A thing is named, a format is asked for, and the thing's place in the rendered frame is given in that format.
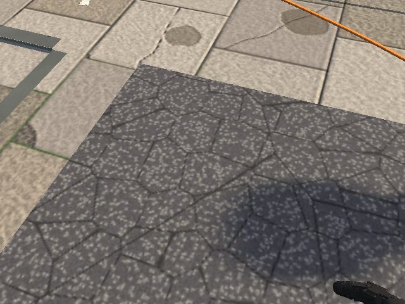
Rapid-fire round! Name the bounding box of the robot right hand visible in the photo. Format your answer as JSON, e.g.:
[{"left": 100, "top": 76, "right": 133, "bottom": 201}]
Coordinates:
[{"left": 333, "top": 281, "right": 405, "bottom": 304}]

